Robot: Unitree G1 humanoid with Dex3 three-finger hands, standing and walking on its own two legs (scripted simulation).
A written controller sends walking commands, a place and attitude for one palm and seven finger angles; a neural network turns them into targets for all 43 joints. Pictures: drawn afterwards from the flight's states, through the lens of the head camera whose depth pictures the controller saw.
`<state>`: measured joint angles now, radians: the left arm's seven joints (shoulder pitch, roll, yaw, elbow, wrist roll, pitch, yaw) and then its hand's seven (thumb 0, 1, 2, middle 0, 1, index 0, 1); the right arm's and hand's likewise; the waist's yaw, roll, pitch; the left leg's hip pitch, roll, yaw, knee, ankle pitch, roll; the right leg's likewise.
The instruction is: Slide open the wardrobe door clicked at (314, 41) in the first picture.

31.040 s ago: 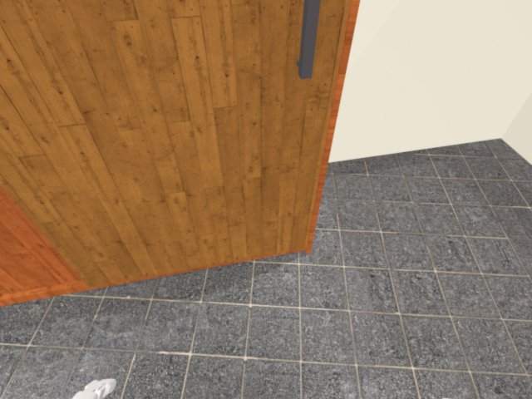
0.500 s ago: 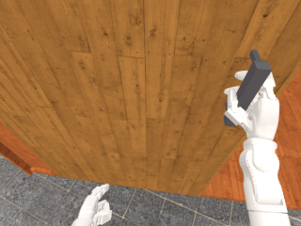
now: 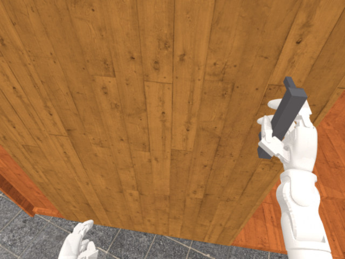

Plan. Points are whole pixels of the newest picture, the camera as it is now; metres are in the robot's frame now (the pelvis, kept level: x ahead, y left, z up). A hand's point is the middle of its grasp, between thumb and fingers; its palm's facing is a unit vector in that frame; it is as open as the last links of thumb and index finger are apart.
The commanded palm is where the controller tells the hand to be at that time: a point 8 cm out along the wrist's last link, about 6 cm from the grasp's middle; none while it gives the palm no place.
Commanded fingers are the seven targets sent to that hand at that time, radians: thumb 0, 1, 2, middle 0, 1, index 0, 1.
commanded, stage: stop walking and hold the door there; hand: right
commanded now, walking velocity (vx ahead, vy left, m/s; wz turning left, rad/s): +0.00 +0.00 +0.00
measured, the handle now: (275, 119) +0.35 -0.19 +0.19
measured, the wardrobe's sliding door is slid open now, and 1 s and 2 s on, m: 0.67 0.67 0.67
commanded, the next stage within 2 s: loosen the grip on the handle in 0.08 s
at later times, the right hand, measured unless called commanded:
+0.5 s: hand (270, 137) +0.31 -0.17 +0.18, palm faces +0.29 +0.96 -0.03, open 11.4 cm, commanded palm +0.28 -0.21 +0.17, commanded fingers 0.00 0.55 -0.20 0.36 1.28 0.36 1.28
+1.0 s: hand (273, 139) +0.31 -0.18 +0.18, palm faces +0.21 +0.97 -0.10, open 14.7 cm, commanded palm +0.28 -0.24 +0.17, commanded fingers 0.00 0.55 -0.20 0.25 1.15 0.25 1.15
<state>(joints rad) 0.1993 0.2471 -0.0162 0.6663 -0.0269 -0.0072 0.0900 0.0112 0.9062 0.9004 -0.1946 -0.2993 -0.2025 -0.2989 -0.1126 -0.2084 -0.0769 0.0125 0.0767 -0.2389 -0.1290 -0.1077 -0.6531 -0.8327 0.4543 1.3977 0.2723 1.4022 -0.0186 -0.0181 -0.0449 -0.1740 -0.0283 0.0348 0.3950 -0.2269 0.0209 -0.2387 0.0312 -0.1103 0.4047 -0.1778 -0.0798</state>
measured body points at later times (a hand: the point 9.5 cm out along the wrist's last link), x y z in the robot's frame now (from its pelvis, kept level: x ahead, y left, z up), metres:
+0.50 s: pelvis -0.03 +0.04 -0.01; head -0.06 +0.04 +0.44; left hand +0.15 +0.26 -0.09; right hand +0.29 -0.22 +0.19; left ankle -0.01 +0.10 -0.74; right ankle +0.03 -0.06 -0.74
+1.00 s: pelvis -0.01 +0.03 -0.01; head -0.01 +0.05 +0.44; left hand +0.17 +0.26 -0.11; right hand +0.29 -0.23 +0.18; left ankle -0.01 +0.10 -0.74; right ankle +0.03 -0.06 -0.74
